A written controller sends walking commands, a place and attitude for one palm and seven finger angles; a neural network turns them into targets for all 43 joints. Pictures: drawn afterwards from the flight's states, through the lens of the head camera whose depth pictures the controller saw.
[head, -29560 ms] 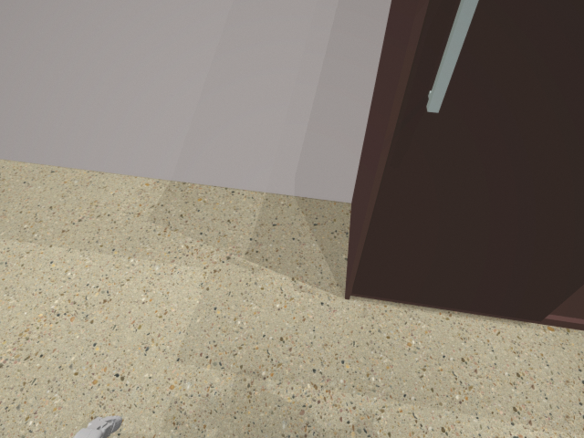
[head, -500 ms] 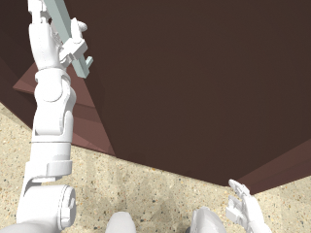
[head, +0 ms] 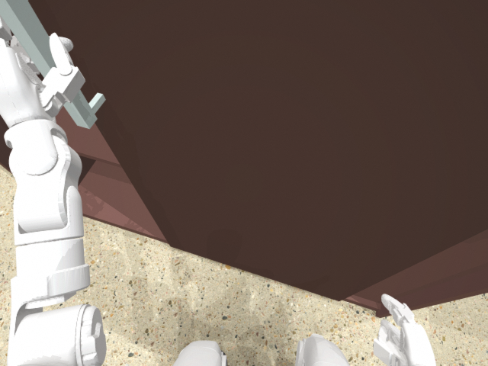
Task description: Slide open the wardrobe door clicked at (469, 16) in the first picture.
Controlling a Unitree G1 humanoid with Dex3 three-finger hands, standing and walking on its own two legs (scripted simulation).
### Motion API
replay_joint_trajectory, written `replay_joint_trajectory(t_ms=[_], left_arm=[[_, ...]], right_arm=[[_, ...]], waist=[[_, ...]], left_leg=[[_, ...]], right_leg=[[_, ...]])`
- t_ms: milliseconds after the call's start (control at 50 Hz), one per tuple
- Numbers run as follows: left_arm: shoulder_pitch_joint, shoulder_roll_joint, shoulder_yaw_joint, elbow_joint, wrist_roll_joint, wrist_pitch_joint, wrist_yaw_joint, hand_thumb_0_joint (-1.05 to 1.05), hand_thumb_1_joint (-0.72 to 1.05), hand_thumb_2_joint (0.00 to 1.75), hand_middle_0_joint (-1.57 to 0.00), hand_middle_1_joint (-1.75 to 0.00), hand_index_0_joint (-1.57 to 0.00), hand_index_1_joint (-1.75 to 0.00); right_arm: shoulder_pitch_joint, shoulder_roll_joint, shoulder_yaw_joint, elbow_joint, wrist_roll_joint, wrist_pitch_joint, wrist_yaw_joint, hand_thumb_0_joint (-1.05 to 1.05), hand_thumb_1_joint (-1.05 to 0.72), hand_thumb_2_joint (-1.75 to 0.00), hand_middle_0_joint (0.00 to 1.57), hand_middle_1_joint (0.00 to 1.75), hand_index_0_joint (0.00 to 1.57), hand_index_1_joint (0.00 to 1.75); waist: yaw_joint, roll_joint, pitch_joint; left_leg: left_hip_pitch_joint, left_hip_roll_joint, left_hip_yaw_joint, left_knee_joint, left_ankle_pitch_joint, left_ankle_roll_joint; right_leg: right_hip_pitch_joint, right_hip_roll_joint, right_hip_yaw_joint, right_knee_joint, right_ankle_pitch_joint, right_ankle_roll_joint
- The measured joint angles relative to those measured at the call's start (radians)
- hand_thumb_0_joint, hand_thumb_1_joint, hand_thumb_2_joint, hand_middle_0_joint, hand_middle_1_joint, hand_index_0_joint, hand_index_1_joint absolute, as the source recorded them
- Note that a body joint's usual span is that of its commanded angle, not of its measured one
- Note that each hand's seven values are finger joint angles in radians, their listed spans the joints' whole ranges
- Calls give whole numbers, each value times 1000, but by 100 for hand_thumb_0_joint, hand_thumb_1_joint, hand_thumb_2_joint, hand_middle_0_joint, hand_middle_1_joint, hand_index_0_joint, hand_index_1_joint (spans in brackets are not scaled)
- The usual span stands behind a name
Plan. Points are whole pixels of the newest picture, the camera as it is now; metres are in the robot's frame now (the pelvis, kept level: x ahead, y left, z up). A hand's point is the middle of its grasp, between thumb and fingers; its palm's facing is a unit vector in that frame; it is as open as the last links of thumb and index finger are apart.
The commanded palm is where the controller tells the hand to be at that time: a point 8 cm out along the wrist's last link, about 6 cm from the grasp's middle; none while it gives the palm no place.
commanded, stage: stop walking and hold the door there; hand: left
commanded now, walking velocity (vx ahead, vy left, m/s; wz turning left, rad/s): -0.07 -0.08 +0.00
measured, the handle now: (34, 10) +0.41 +0.35 +0.26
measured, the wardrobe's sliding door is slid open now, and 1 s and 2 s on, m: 0.51 0.51 0.51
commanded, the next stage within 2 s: none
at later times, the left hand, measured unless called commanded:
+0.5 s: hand (64, 72) +0.37 +0.31 +0.21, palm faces +0.66 -0.70 -0.28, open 7.5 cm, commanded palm +0.32 +0.34 +0.17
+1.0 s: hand (60, 72) +0.37 +0.32 +0.21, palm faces +0.56 -0.80 -0.21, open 7.4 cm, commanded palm +0.32 +0.33 +0.17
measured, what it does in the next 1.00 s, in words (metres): steps on the spot: right foot, then left foot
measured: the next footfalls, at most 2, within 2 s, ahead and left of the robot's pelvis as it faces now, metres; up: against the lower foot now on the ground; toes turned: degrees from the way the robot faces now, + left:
right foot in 0.28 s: +0.13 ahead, -0.11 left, +0.00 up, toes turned -12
left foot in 0.70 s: +0.04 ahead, +0.19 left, +0.00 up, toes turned -5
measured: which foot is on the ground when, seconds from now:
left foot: down 0.00-0.30, up 0.32-0.68, down 0.70-1.00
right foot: up 0.00-0.26, down 0.28-0.72, up 0.74-0.98, down 1.00-1.00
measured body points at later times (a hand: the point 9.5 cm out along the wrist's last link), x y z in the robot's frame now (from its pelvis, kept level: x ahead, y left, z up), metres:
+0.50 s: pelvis +0.01 -0.03 -0.01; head +0.02 -0.07 +0.44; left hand +0.33 +0.35 +0.23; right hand +0.15 -0.33 -0.11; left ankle +0.02 +0.13 -0.67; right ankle +0.10 -0.10 -0.74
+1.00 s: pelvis -0.04 +0.00 +0.00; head -0.05 +0.00 +0.45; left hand +0.33 +0.35 +0.22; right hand +0.01 -0.24 -0.13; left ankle +0.01 +0.13 -0.74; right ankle -0.08 -0.09 -0.74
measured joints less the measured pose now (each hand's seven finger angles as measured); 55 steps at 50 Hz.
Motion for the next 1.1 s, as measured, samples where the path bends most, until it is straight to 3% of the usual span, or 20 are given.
replay_joint_trajectory(t_ms=[40, 80, 100, 140, 220, 280, 300, 320, 360, 420, 480, 580, 640, 720, 780, 840, 940, 1000, 1060, 1100], left_arm=[[49, 21, 15, -1, 0, -34, -27, -5, 76, 84, -29, -140, -3, -104], [143, 126, 48, 44, 4, -114, -83, -10, 69, 84, -31, -140, -5, -107], [173, 165, 55, 59, 5, -121, -97, -12, 66, 83, -32, -140, -6, -110], [208, 203, 63, 85, 2, -113, -111, -13, 62, 83, -35, -140, -9, -114], [262, 215, 99, 138, -11, -84, -99, -12, 62, 83, -40, -140, -9, -117], [281, 240, 135, 195, -15, -65, -89, -12, 64, 83, -40, -139, -7, -117], [281, 253, 150, 221, -11, -65, -89, -12, 64, 84, -40, -138, -6, -117], [282, 259, 170, 247, -5, -72, -87, -13, 65, 84, -40, -138, -5, -116], [287, 261, 210, 292, -3, -89, -78, -13, 66, 84, -39, -137, -4, -115], [285, 266, 255, 342, -2, -97, -70, -12, 66, 83, -39, -135, -5, -116], [285, 278, 284, 398, 3, -120, -70, -11, 65, 83, -39, -134, -6, -116], [270, 294, 289, 454, 4, -135, -82, -10, 63, 84, -40, -135, -10, -117], [249, 292, 271, 467, 9, -144, -85, -9, 62, 84, -41, -136, -12, -117], [219, 284, 233, 465, 6, -162, -84, -10, 62, 85, -43, -138, -12, -116], [219, 275, 208, 474, 8, -165, -70, -9, 64, 83, -42, -138, -11, -116], [212, 266, 176, 489, 15, -154, -72, -8, 65, 81, -41, -138, -11, -118], [207, 282, 160, 480, 7, -136, -71, -8, 66, 80, -40, -137, -9, -121], [196, 315, 184, 489, 1, -131, -70, -9, 67, 80, -39, -136, -6, -121], [175, 315, 219, 525, 7, -138, -67, -9, 68, 80, -39, -135, -5, -122], [153, 317, 225, 559, 11, -149, -86, -10, 67, 80, -40, -134, -5, -123]], right_arm=[[-16, 21, 26, -12, -14, -6, 8, 2, -91, -90, 20, 29, 19, 30], [-42, 49, 58, -31, -30, 25, 4, 2, -91, -90, 20, 29, 19, 30], [-42, 61, 65, -47, -32, 33, 1, 2, -91, -90, 20, 29, 20, 30], [-33, 72, 76, -70, -33, 37, -1, 2, -90, -90, 20, 29, 20, 30], [-14, 67, 98, -96, -32, 46, -1, 1, -90, -90, 20, 30, 20, 30], [1, 53, 112, -103, -26, 61, -5, 1, -90, -90, 20, 30, 20, 31], [0, 47, 114, -100, -24, 70, -9, 1, -90, -90, 20, 30, 20, 31], [-11, 34, 112, -92, -25, 80, -15, 1, -90, -90, 21, 30, 20, 31], [-42, 6, 95, -66, -29, 96, -32, 1, -90, -89, 21, 30, 20, 31], [-59, -31, 70, -31, -23, 108, -42, 1, -90, -90, 20, 30, 20, 30], [-39, -60, 63, 3, -23, 117, -48, 2, -91, -90, 20, 29, 20, 30], [45, -99, 45, 50, -31, 107, -62, 2, -91, -90, 20, 29, 19, 30], [96, -113, 33, 68, -35, 99, -66, 2, -91, -90, 20, 29, 19, 30], [137, -113, 22, 73, -35, 104, -63, 2, -91, -90, 20, 29, 19, 30], [167, -74, 32, 66, -27, 109, -61, 2, -91, -90, 20, 29, 19, 30], [205, -24, 48, 68, -22, 111, -59, 2, -91, -90, 20, 29, 19, 30], [203, 41, 95, 67, -26, 124, -53, 2, -90, -90, 20, 29, 20, 30], [168, 57, 116, 47, -29, 127, -46, 2, -90, -90, 20, 30, 20, 30], [117, 32, 112, 43, -32, 129, -44, 2, -90, -89, 21, 30, 20, 31], [97, 9, 98, 48, -26, 130, -48, 2, -90, -89, 21, 30, 20, 31]], waist=[[-4, -5, -11], [-32, -13, -44], [-37, -12, -58], [-37, -4, -81], [-48, 19, -123], [-69, 14, -150], [-79, 8, -159], [-84, 13, -162], [-100, 25, -153], [-125, 9, -133], [-156, -24, -146], [-183, -67, -195], [-189, -75, -226], [-201, -60, -244], [-200, -51, -256], [-193, -28, -286], [-149, -26, -300], [-140, -35, -279], [-155, 17, -244], [-163, 28, -234]], left_leg=[[34, 14, 11, -32, 8, -6], [56, 29, 30, -58, 11, -10], [67, 36, 38, -66, 10, -15], [92, 46, 52, -84, 9, -27], [125, 45, 76, -93, -1, -43], [101, 36, 82, 6, -53, -54], [67, 36, 80, 85, -75, -54], [15, 28, 46, 201, -114, -50], [-89, -25, -52, 408, -209, -44], [-196, -96, -130, 581, -215, -47], [-234, -111, -152, 566, -145, -43], [-178, -105, -139, 343, -114, -27], [-105, -107, -115, 172, -111, -12], [-13, -101, -98, -48, 27, -2], [-5, -81, -89, -69, 76, -12], [-6, -55, -102, -99, 92, -16], [-34, -29, -74, -91, 96, -43], [-75, -28, -53, -40, 78, -53], [-126, 0, -68, 45, 60, -43], [-165, -21, -99, 136, -24, -27]], right_leg=[[-10, 1, -15, 1, 43, 8], [-23, 10, -34, -13, 58, 17], [-20, 15, -47, -35, 72, 20], [-5, 26, -73, -93, 111, 23], [46, 50, -115, -253, 190, 18], [123, 55, -136, -443, 373, 10], [143, 52, -137, -470, 367, -29], [138, 55, -131, -459, 307, -78], [117, 56, -109, -430, 236, -128], [105, 34, -74, -440, 266, -131], [101, 13, -49, -477, 297, -123], [86, -7, -23, -533, 352, -112], [73, -5, -18, -559, 382, -103], [45, 16, -28, -543, 354, -71], [5, 41, -1, -338, 180, -33], [13, 50, -1, -170, 161, -12], [145, 23, -36, -334, 88, 0], [235, 10, -59, -524, 163, -7], [234, 37, -77, -538, 177, -51], [225, 31, -87, -517, 163, -58]])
